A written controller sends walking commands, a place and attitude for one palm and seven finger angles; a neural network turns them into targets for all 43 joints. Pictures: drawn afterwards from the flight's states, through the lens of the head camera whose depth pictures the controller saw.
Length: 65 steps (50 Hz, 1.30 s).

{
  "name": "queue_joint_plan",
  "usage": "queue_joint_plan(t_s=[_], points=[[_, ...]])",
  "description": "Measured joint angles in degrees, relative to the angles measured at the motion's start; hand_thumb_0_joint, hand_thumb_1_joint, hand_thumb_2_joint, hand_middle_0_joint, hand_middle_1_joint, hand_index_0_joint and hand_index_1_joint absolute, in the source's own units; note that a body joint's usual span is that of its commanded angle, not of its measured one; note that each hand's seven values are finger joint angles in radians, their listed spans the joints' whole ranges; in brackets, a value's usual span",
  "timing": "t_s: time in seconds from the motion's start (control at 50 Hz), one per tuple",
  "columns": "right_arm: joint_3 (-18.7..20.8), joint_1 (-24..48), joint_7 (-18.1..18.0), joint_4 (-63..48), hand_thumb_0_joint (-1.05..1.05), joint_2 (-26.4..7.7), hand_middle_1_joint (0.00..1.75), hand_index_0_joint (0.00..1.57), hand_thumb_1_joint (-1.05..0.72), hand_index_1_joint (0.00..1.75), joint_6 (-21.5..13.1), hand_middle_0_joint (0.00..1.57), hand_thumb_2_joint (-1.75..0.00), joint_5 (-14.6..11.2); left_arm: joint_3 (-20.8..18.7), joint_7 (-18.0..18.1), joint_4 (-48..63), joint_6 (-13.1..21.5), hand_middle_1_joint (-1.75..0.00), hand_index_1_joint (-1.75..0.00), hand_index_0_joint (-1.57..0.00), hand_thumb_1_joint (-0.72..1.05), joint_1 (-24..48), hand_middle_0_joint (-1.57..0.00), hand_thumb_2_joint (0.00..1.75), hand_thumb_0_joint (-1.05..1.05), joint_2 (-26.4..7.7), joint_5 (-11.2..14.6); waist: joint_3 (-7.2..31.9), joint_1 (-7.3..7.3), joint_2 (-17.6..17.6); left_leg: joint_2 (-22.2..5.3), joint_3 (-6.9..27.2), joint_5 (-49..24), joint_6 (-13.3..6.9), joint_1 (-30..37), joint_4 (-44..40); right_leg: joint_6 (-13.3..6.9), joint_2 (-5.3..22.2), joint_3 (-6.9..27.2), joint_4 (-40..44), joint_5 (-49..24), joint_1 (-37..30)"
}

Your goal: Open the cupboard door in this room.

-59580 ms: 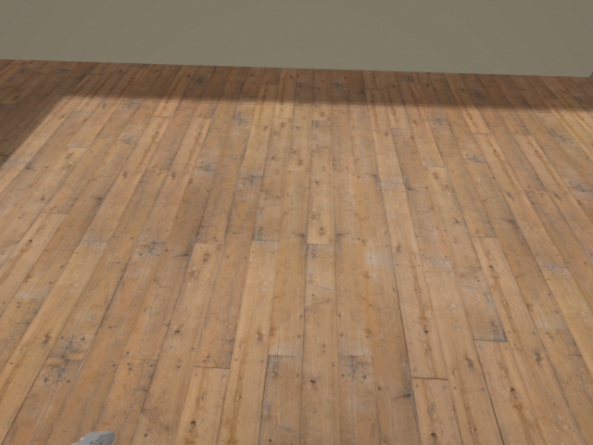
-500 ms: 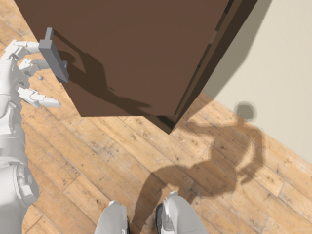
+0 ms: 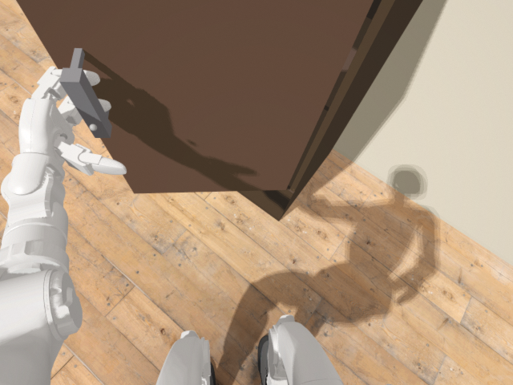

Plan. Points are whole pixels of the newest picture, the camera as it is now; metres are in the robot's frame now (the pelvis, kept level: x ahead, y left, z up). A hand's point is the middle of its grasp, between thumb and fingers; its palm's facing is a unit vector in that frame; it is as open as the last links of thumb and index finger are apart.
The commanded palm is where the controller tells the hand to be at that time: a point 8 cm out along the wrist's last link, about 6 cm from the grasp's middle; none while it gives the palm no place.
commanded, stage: slide the fingers in behind the handle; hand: left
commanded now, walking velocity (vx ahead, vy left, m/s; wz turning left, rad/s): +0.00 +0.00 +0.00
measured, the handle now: (91, 95) +0.54 +0.22 +0.04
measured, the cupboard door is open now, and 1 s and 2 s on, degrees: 41 41 65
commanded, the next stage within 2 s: close the thumb around the handle in 0.36 s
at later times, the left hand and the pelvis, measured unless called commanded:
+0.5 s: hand (90, 129) +0.48 +0.22 +0.04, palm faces +0.00 -1.00 -0.02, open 13.9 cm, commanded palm +0.46 +0.25 +0.05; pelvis +0.00 +0.00 +0.00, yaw +0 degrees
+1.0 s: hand (94, 125) +0.49 +0.21 +0.04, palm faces +0.00 -1.00 -0.03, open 6.8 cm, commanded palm +0.47 +0.25 +0.05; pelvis +0.00 +0.00 +0.00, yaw +0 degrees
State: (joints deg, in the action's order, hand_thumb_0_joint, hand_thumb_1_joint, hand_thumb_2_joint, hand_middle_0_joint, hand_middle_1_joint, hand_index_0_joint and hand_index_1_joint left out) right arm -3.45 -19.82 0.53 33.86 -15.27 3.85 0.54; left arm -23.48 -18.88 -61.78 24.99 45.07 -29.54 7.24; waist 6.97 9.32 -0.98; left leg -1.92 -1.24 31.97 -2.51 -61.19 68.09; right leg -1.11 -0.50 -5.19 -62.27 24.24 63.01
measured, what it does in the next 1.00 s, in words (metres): stands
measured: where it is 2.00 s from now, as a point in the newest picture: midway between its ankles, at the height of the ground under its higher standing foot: outside the picture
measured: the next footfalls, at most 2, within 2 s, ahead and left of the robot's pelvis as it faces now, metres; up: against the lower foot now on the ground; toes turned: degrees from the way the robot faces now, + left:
none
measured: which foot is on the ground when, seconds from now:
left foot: down 0.00-1.00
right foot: down 0.00-1.00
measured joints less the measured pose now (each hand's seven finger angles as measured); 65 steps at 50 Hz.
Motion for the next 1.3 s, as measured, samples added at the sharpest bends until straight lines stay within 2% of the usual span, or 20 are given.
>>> queue_joint_plan(t_s=[0.1,0.18,0.36,0.56,0.72,0.86,1.02,1.1,1.3], points=[[-0.3,0.0,-0.1,-0.3,0.01,0.1,0.3,0.2,-0.9,0.3,0.0,0.21,-0.9,0.1,-1.3,0.8,-1.0,0.2,-1.2,-1.2,-0.3,-0.5,0.1,-0.3,0.3,-0.01,-0.4,-1.0,0.0,0.53,0.0,-0.1,-0.2,0.0,0.1,0.0,0.0,-0.1,-0.1,0.2,-0.2,0.0,0.2],[-0.2,-0.2,-0.1,-0.4,0.01,0.1,0.3,0.2,-0.9,0.3,-0.1,0.21,-0.9,0.1,-1.9,0.3,-0.4,0.9,-1.2,-1.2,-0.3,-0.5,-0.6,-0.3,0.3,-0.01,-1.1,-0.5,-0.1,0.51,0.0,-0.3,-0.3,0.1,0.1,0.2,0.0,-0.2,-0.3,0.3,-0.2,0.1,0.2],[0.2,-0.3,-0.3,0.2,0.01,-0.5,0.3,0.2,-0.91,0.3,-0.1,0.21,-0.9,-0.2,-0.8,-1.1,-0.5,0.5,-1.2,-1.2,-0.3,-0.5,-0.8,-0.3,0.3,-0.01,-0.9,0.6,0.0,-0.26,0.2,0.0,0.0,-0.2,0.2,0.5,-0.4,-0.2,-0.1,0.1,0.1,0.0,-0.3],[0.3,0.5,-0.4,0.0,0.01,-0.7,0.3,0.2,-0.91,0.3,-0.4,0.21,-0.9,0.0,-0.2,-0.4,-1.3,0.8,-1.2,-1.2,-0.31,-0.47,0.4,-0.3,0.31,-0.01,-0.6,-0.1,-0.1,0.09,0.3,0.1,0.2,-0.1,0.2,-0.1,0.2,-0.2,0.0,-0.1,-0.3,0.1,0.1],[0.1,0.3,-0.1,0.1,0.01,-0.3,0.3,0.2,-0.91,0.3,-0.3,0.21,-0.9,0.1,0.4,0.6,-1.2,1.0,-1.23,-1.23,-0.32,-0.2,0.7,-0.32,0.43,-0.01,0.2,-0.3,-0.1,-0.09,0.1,0.2,0.1,-0.1,0.2,-0.2,0.2,-0.2,0.1,0.0,-0.5,0.1,0.3],[-0.2,0.2,-0.2,-0.1,0.01,0.0,0.3,0.2,-0.91,0.3,-0.5,0.21,-0.9,0.3,-0.5,1.1,-2.0,0.7,-1.27,-1.27,-0.35,0.15,1.4,-0.35,0.58,0.0,-0.7,-1.0,-0.2,0.47,-0.1,0.1,0.1,0.0,0.3,-0.7,0.4,-0.3,0.0,0.0,-0.8,0.2,0.9],[-0.1,-0.3,-0.2,0.1,0.01,-0.2,0.3,0.2,-0.91,0.3,-0.2,0.21,-0.9,0.0,-1.2,-0.2,-1.5,0.5,-1.32,-1.32,-0.38,0.58,0.6,-0.38,0.76,0.01,-1.1,-0.4,-0.1,0.32,-0.1,-0.2,-0.1,0.0,0.3,-0.3,0.1,-0.3,-0.3,0.2,-0.5,0.1,0.6],[0.0,-0.3,-0.3,-0.1,0.01,-0.3,0.3,0.2,-0.91,0.3,-0.1,0.21,-0.9,0.0,-1.2,-0.9,-0.7,0.5,-1.32,-1.33,-0.38,0.63,-0.1,-0.34,0.78,0.01,-0.5,-0.4,-0.1,0.38,0.0,-0.2,-0.2,-0.1,0.3,0.1,-0.1,-0.3,-0.4,0.3,-0.2,0.0,0.3],[0.0,0.1,-0.4,-1.0,0.01,-0.4,0.3,0.2,-0.91,0.3,-0.4,0.21,-0.9,-0.1,-1.6,-0.1,-0.4,0.8,-1.32,-1.33,-0.35,0.67,-0.8,-0.32,0.8,0.02,-0.1,-0.6,-0.1,0.69,0.2,-0.3,-0.5,0.0,0.3,0.6,-0.2,-0.3,-0.5,0.7,-0.3,0.0,0.0]])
